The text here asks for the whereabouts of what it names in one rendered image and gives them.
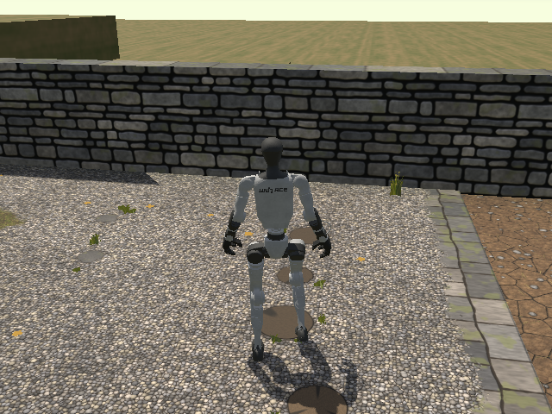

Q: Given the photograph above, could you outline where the left robot thigh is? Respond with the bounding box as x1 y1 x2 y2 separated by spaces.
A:
247 241 265 306

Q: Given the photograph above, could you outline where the robot left hand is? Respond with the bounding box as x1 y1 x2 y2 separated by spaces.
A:
223 238 242 255

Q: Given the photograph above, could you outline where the right robot upper arm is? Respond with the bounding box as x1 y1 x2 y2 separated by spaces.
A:
291 173 317 222

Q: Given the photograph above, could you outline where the left robot foot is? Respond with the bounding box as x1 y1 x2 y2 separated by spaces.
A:
252 339 264 361

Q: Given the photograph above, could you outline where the right robot forearm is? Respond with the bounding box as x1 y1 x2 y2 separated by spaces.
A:
309 208 329 242

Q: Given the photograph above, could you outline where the left robot forearm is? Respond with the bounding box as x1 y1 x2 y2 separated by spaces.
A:
224 210 241 242

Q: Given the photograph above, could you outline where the left robot upper arm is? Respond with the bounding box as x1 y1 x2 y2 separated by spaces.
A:
232 175 255 223

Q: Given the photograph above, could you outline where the robot right hand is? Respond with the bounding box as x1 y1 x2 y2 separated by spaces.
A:
312 238 332 258

